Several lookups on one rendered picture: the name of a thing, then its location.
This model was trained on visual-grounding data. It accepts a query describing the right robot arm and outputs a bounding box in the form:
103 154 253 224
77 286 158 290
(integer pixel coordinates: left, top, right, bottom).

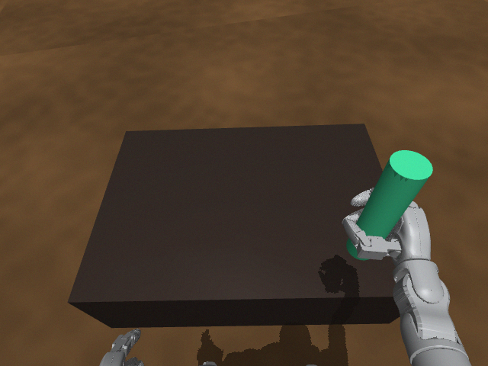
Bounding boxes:
393 258 472 366

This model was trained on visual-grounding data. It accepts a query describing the left robot hand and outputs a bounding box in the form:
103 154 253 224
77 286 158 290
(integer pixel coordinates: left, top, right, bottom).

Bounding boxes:
99 329 144 366

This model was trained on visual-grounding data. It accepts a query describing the right robot hand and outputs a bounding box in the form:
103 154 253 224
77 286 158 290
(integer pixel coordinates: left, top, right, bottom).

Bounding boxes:
342 188 431 266

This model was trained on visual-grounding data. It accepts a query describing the can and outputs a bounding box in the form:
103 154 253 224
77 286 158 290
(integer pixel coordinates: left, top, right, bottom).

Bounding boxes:
346 150 433 260

